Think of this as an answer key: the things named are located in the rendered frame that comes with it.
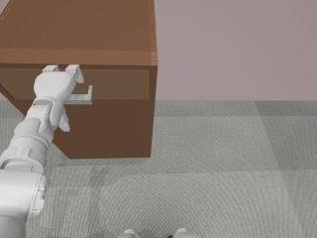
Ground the robot shin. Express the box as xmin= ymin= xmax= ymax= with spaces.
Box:
xmin=174 ymin=228 xmax=187 ymax=236
xmin=124 ymin=229 xmax=136 ymax=235

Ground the cabinet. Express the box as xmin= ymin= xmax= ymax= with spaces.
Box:
xmin=0 ymin=0 xmax=159 ymax=160

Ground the robot left shin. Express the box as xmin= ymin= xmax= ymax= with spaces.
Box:
xmin=124 ymin=229 xmax=136 ymax=235

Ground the robot right shin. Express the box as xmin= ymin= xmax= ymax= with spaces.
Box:
xmin=174 ymin=228 xmax=187 ymax=236

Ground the left robot upper arm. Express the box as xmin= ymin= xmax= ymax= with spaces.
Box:
xmin=0 ymin=169 xmax=47 ymax=238

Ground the robot left forearm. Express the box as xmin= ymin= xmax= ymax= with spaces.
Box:
xmin=0 ymin=96 xmax=63 ymax=175

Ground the robot left hand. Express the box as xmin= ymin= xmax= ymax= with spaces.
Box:
xmin=34 ymin=64 xmax=84 ymax=132

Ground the drawer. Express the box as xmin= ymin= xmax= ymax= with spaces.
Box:
xmin=0 ymin=67 xmax=150 ymax=99

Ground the handle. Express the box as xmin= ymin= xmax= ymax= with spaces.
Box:
xmin=63 ymin=85 xmax=93 ymax=105

